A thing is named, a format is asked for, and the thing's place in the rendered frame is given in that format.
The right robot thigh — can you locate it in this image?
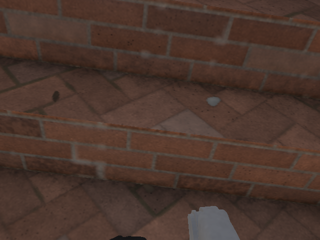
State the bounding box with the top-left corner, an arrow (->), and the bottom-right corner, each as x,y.
187,206 -> 240,240

